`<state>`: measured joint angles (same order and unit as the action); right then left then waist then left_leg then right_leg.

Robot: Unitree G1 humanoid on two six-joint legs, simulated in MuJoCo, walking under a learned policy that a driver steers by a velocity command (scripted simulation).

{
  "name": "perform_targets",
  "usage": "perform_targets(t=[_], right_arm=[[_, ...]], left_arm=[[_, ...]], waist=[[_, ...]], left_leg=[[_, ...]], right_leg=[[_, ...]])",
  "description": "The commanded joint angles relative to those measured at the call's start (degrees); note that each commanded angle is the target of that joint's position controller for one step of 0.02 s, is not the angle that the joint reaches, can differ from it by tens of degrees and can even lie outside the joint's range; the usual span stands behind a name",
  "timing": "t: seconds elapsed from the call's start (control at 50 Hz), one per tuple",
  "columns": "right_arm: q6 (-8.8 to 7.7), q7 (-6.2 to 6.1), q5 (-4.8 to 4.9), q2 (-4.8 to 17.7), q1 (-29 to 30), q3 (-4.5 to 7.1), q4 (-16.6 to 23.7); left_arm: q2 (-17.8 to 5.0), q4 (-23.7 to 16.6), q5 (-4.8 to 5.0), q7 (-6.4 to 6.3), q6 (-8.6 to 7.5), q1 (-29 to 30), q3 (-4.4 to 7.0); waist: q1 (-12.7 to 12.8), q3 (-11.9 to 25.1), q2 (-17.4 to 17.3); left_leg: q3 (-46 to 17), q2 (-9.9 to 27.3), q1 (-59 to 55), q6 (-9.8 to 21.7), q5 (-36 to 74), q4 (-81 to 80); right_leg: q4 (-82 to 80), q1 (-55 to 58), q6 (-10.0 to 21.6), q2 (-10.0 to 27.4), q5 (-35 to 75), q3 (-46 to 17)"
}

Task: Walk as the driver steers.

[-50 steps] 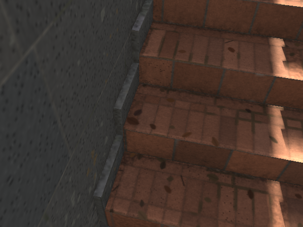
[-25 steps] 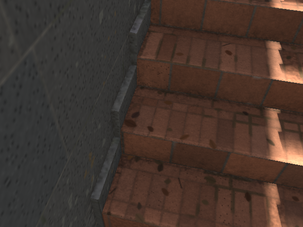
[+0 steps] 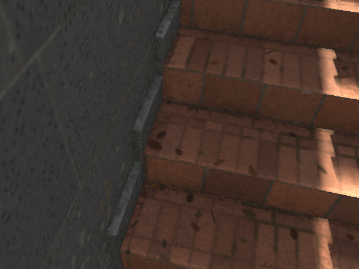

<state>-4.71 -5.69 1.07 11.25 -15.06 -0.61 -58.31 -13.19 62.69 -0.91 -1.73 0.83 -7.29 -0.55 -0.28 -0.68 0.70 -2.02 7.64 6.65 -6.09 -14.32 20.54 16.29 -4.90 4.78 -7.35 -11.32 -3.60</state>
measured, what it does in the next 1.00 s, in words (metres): stands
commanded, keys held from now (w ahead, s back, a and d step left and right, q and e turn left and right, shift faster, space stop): w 0.40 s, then no key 0.60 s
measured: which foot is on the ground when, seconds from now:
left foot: down 0.00-1.00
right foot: down 0.00-1.00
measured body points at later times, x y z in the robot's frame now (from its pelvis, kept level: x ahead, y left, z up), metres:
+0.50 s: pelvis +0.00 +0.00 +0.00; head +0.02 +0.02 +0.45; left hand +0.08 +0.25 -0.15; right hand +0.04 -0.25 -0.14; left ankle -0.04 +0.18 -0.74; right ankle -0.03 -0.08 -0.74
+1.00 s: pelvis +0.00 +0.01 +0.00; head +0.01 +0.02 +0.45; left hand +0.07 +0.25 -0.15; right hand +0.01 -0.24 -0.14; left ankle -0.04 +0.18 -0.74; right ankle -0.03 -0.08 -0.74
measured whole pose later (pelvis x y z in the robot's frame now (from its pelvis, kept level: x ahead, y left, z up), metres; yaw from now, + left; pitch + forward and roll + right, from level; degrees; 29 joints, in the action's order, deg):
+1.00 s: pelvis +0.00 +0.01 +0.00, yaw +0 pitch +1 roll -1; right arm -5.7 -3.2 -1.0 11.9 -17.0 0.7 -61.3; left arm -12.1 60.6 -0.4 -1.5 2.7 -7.4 -0.2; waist 0.1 -0.9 0.1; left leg -1.1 6.4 6.9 -5.4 -13.5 19.8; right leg 17.7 -6.1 3.5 -5.7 -11.8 -3.5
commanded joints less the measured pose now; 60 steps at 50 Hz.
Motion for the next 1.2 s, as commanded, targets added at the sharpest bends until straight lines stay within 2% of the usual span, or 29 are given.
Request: perform_targets(t=[0.02, 0.12, 0.14, 0.18, 0.2, 0.24, 0.26, 0.3, 0.32, 0.34, 0.36, 0.38, 0.4, 0.42, 0.44, 0.46, 0.48, 0.52, 0.6, 0.66, 0.7, 0.72, 0.74, 0.8, 0.92, 0.94, 0.96, 1.02, 1.2], right_arm=[[-0.19, 0.23, -0.64, 7.87, -2.32, 1.35, 1.32], [0.04, 0.48, -0.55, 6.89, -2.59, 1.02, 0.92], [-0.18, 0.01, 0.08, 5.38, -2.69, 0.86, 1.17], [-0.30, -0.32, 0.09, 6.40, -2.62, 1.09, 1.25], [-0.09, 0.14, -0.63, 8.04, -2.50, 1.26, 1.03], [-0.01, 0.45, -0.70, 6.93, -2.77, 1.01, 0.91], [-0.21, 0.01, 0.01, 5.30, -2.93, 0.83, 1.11], [-0.05, 0.15, -0.58, 7.95, -2.69, 1.22, 0.91], [-0.24, -0.12, -0.10, 5.65, -2.88, 0.97, 1.17], [-0.05, 0.21, -0.66, 7.73, -2.78, 1.14, 0.88], [-0.24, -0.10, -0.09, 5.55, -2.99, 0.95, 1.15], [-0.30, -0.26, 0.03, 6.06, -3.01, 0.98, 1.13], [-0.08, 0.14, -0.64, 7.87, -2.83, 1.24, 0.89], [0.67, 0.62, 1.65, 6.50, -6.11, 1.20, -3.37], [0.12, 0.26, -0.83, 1.46, 0.29, -0.18, 3.32], [-0.25, -0.09, -0.84, 6.39, -0.39, 1.00, 2.35], [-0.61, -0.45, -0.10, 7.91, -2.46, 1.57, 1.92], [-0.84, -0.57, 0.34, 7.01, -5.27, 1.56, 0.80], [-0.32, -0.30, -0.36, 5.50, -3.24, 1.17, 2.34], [-0.22, -0.34, -0.46, 6.45, -2.46, 1.48, 2.04], [-0.48, -0.39, -0.10, 6.00, -3.46, 1.42, 1.62], [-0.19, -0.62, 1.50, 3.75, -6.53, 0.67, -1.77], [-0.14, -0.66, 1.28, 2.57, -6.18, 0.26, -1.38], [-0.25, -0.44, 0.62, 4.91, -5.11, 0.71, -0.62], [-0.23, -0.32, 0.42, 4.72, -5.97, 0.86, -1.10], [-1.11, 1.91, -3.37, 14.30, -6.90, 3.66, -2.27], [-1.50, 2.90, -3.59, 13.58, -6.76, 4.19, -2.53], [-2.25, 3.62, -1.89, 10.50, -5.84, 4.27, -2.91], [-2.18, 3.38, -2.17, 11.91, -4.84, 4.83, -3.01]], left_arm=[[-6.05, -1.91, -0.32, 0.08, -0.62, -0.27, 1.02], [-5.66, -2.12, -0.20, 0.24, -0.80, -0.13, 1.09], [-4.63, -2.09, 0.12, -0.01, -0.59, 0.46, 0.83], [-4.79, -2.06, 0.07, -0.17, -0.47, 0.15, 0.83], [-5.84, -2.15, -0.23, 0.03, -0.64, -0.42, 1.08], [-5.96, -2.15, -0.16, 0.16, -0.75, -0.43, 1.15], [-4.87, -2.10, 0.14, -0.05, -0.57, 0.15, 0.89], [-5.74, -2.23, -0.23, 0.05, -0.67, -0.50, 1.09], [-4.97, -2.11, 0.06, -0.10, -0.50, 0.10, 0.87], [-5.76, -2.29, -0.19, 0.08, -0.67, -0.50, 1.09], [-5.08, -2.09, 0.09, -0.10, -0.53, -0.09, 0.91], [-4.83, -2.16, 0.09, -0.15, -0.49, -0.04, 0.85], [-5.80, -2.26, -0.23, 0.05, -0.68, -0.64, 1.11], [-5.16, -8.56, -2.59, 0.98, -1.99, 4.00, 0.77], [-5.38, -2.97, 1.14, 0.44, -0.47, 1.31, 0.52], [-4.46, -2.72, 0.48, -0.08, -0.49, 1.10, 0.66], [-5.88, -2.33, 0.05, -0.27, -0.78, -1.08, 1.07], [-5.68, -3.07, -0.04, -0.29, -1.09, -0.61, 1.16], [-3.95, -2.59, 0.29, -0.40, -0.10, -0.23, 0.69], [-4.71, -2.75, -0.18, -0.25, -0.10, 0.36, 0.88], [-5.32, -2.70, -0.14, -0.13, -0.46, 0.01, 1.08], [-2.64, -4.90, -1.34, 0.56, -1.48, 1.97, 0.05], [-3.54, -4.37, -0.90, 0.70, -1.80, 1.69, 0.12], [-4.55, -3.29, -0.17, 0.34, -1.74, 0.70, 0.25], [-3.95, -2.93, -0.02, 0.09, -1.36, 0.67, 0.37], [-6.14, -3.77, 0.74, 0.41, 1.07, 1.00, 1.49], [-6.80, -4.23, 0.43, 0.18, 2.20, 0.76, 1.82], [-6.02, -5.19, 0.71, -0.56, 3.27, -0.44, 2.41], [-5.84, -6.68, 0.62, -0.22, 4.01, -1.27, 3.22]], waist=[[0.28, 0.67, -3.37], [-0.04, 0.41, -1.60], [-0.29, 0.82, -0.40], [-0.04, 0.93, -1.50], [0.23, 0.67, -2.94], [-0.02, 0.71, -2.10], [-0.30, 0.94, -0.81], [0.20, 0.38, -2.96], [-0.29, 1.01, -1.18], [0.22, 0.35, -3.02], [-0.27, 0.94, -1.27], [-0.08, 0.79, -1.80], [0.22, 0.33, -3.24], [4.34, 2.98, -7.99], [-1.14, 1.02, 4.90], [0.37, -4.24, 0.23], [0.28, -1.45, -0.79], [-0.02, 2.03, -1.42], [-0.54, 3.51, -2.15], [0.06, -0.08, -3.27], [-0.03, 0.58, -2.72], [1.62, 1.79, -4.96], [1.18, 1.33, -2.62], [1.06, 0.90, -0.68], [0.85, 0.60, -1.15], [-0.04, -1.01, -3.96], [0.19, -0.58, -2.43], [0.16, 1.43, -0.90], [-0.11, 0.47, -1.74]], left_leg=[[1.58, 0.71, 1.88, 3.25, 10.16, -0.73], [1.75, 0.69, 1.63, 3.18, 9.96, -0.48], [0.96, 0.68, 1.71, 2.86, 9.79, -1.16], [0.91, 0.74, 1.79, 2.86, 10.06, -1.18], [1.71, 0.74, 1.65, 3.19, 10.51, -0.55], [1.74, 0.77, 1.39, 3.24, 10.54, -0.55], [0.97, 0.75, 1.53, 2.90, 10.10, -1.24], [1.75, 0.78, 1.63, 3.20, 10.30, -0.66], [0.95, 0.78, 1.52, 2.90, 10.11, -1.33], [1.72, 0.83, 1.63, 3.25, 10.40, -0.73], [0.96, 0.80, 1.50, 2.92, 10.17, -1.35], [0.91, 0.89, 1.60, 2.93, 10.07, -1.38], [1.75, 0.82, 1.62, 3.24, 10.36, -0.78], [6.33, -5.90, 6.91, 3.47, -1.22, 3.24], [0.90, 0.86, -1.13, 2.97, 4.22, -4.44], [0.17, 1.30, 0.93, 3.13, 11.61, -2.17], [0.69, 1.25, 0.49, 2.94, 15.56, -0.37], [1.62, 0.67, 1.17, 3.11, 18.12, 1.53], [-0.01, 1.61, 0.01, 3.23, 9.69, -2.02], [-0.04, 1.37, 1.70, 3.34, 9.95, -2.01], [0.80, 0.87, 1.84, 3.23, 11.47, -1.05], [2.29, -1.37, 3.15, 2.85, 9.57, -0.64], [2.25, -1.13, 1.99, 2.51, 9.96, -0.84], [1.67, -0.51, 1.38, 2.62, 11.47, -1.01], [1.02, -0.23, 1.91, 2.80, 11.86, -0.58], [1.21, -1.55, 3.31, 1.86, 10.54, -2.63], [0.85, -1.28, 3.99, 2.00, 11.06, -2.99], [-0.39, -0.22, 2.49, 2.18, 13.64, -3.65], [-0.78, 0.20, 3.47, 2.70, 6.59, -5.08]], right_leg=[[-1.20, 2.06, 3.17, 9.46, 19.33, -5.30], [-1.24, 1.59, 3.28, 9.14, 18.92, -5.04], [-0.69, 1.66, 2.90, 8.17, 20.74, -4.65], [-0.54, 1.99, 2.79, 8.37, 21.44, -4.81], [-1.00, 2.13, 3.18, 9.35, 19.97, -5.18], [-1.03, 1.94, 3.31, 9.18, 19.32, -5.00], [-0.54, 1.84, 2.94, 8.19, 20.83, -4.59], [-1.00, 1.91, 3.19, 9.32, 19.58, -5.13], [-0.52, 1.88, 2.91, 8.27, 20.81, -4.69], [-0.99, 1.93, 3.19, 9.29, 19.50, -5.08], [-0.50, 1.86, 2.92, 8.27, 20.82, -4.66], [-0.50, 1.91, 2.85, 8.37, 21.00, -4.75], [-0.96, 1.92, 3.18, 9.36, 19.52, -5.11], [-3.17, 5.72, 2.77, 14.27, 4.71, -10.83], [-4.32, -3.09, 3.49, 7.33, 0.16, -5.18], [-2.27, -3.72, 2.69, 7.52, 15.95, -5.13], [-0.14, -0.53, 2.70, 8.34, 24.69, -4.77], [2.36, 3.01, 2.77, 8.85, 30.15, -4.12], [0.50, 1.48, 2.69, 8.00, 17.69, -4.26], [-0.43, 0.63, 2.59, 8.47, 17.83, -4.96], [0.46, 1.72, 2.74, 8.75, 21.98, -4.78], [-0.34, 4.11, 2.18, 10.82, 23.16, -6.04], [0.02, 2.82, 2.18, 10.36, 24.07, -5.78], [0.47, 2.14, 2.16, 9.76, 24.57, -5.27], [0.95, 1.12, 2.25, 9.51, 21.31, -4.61], [0.35, -0.31, -1.17, 8.16, 22.41, -5.67], [0.44, 0.66, -1.97, 8.17, 22.39, -5.19], [0.78, 1.81, -2.10, 8.46, 23.56, -5.19], [0.14, 0.32, -1.73, 8.50, 16.57, -5.71]])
